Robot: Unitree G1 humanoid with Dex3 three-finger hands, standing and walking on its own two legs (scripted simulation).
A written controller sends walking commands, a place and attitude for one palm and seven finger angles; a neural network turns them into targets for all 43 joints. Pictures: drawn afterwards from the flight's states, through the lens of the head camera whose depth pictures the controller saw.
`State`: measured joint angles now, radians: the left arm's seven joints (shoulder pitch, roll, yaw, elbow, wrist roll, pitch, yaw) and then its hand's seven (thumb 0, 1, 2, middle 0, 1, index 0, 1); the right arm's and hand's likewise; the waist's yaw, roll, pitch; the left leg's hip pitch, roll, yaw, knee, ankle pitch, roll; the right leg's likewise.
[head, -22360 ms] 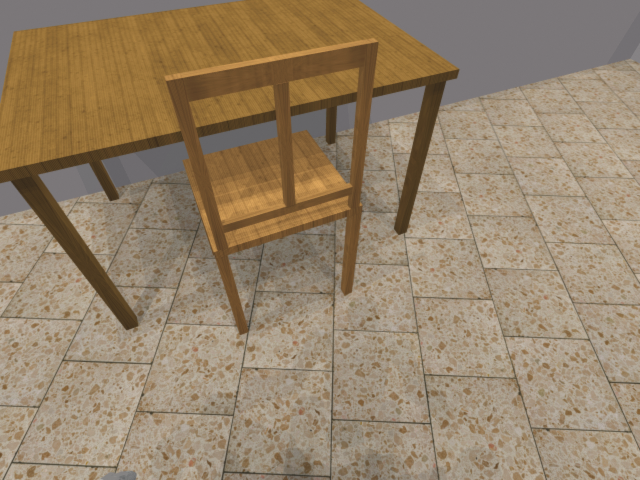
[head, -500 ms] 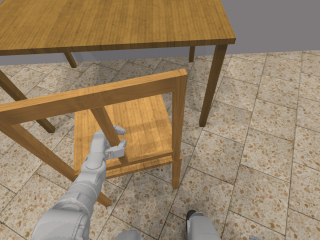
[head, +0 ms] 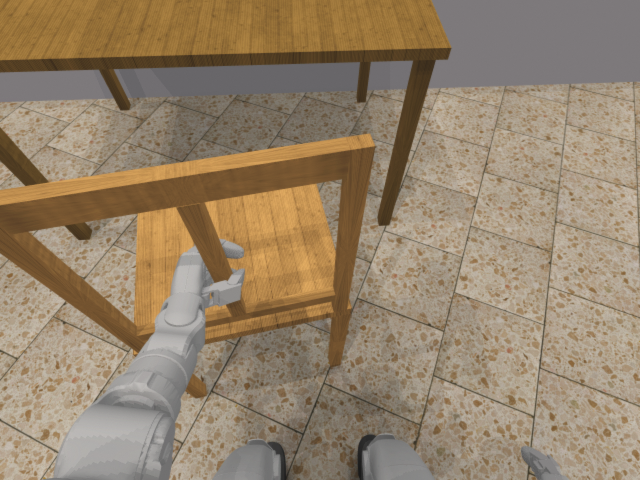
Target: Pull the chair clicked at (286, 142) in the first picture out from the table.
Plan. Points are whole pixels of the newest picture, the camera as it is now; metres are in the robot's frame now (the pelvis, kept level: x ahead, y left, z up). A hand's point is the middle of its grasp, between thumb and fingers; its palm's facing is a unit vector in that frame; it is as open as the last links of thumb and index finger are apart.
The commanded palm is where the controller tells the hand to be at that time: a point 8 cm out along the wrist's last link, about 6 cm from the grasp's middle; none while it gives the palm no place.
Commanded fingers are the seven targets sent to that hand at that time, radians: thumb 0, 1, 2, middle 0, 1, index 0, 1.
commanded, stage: step backward, pulling the chair out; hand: left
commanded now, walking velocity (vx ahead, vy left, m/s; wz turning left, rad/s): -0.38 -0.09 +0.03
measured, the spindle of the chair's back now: (219, 268) +0.40 +0.14 -0.05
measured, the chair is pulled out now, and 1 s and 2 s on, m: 0.37 0.56 0.61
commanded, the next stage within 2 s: stop walking, hand still on the chair in 0.68 s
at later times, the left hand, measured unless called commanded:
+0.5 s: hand (221, 347) +0.28 +0.13 -0.05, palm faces +0.01 -0.98 -0.19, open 5.8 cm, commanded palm +0.29 +0.18 -0.05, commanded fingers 0.00 0.90 0.90 -0.50 -1.45 -0.50 -1.45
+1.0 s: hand (220, 431) +0.18 +0.12 -0.05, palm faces +0.02 -0.98 -0.17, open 5.8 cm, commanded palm +0.17 +0.17 -0.03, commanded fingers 0.00 0.90 0.90 -0.50 -1.45 -0.50 -1.45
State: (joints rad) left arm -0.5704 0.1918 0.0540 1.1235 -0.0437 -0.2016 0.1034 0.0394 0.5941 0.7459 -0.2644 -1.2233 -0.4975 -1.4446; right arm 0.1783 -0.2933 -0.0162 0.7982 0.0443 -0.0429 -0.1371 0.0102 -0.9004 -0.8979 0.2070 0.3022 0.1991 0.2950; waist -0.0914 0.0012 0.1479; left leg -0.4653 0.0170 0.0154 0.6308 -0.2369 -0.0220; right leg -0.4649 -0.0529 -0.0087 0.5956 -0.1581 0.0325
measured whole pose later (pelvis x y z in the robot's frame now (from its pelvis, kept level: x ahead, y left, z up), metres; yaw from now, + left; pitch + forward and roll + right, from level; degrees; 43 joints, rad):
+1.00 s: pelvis -0.15 -0.01 +0.01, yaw -1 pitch -1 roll +1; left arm -0.37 0.16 0.04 0.90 -0.05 -0.11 0.09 0.07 0.61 0.74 -0.25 -1.24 -0.50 -1.44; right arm 0.25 -0.26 0.01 0.74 0.03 -0.02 -0.13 0.01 -0.90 -0.90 0.20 0.30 0.20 0.29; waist -0.05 0.00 0.15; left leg -0.28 0.00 0.00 0.59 -0.29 -0.01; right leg -0.41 -0.05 -0.02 0.62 -0.29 0.02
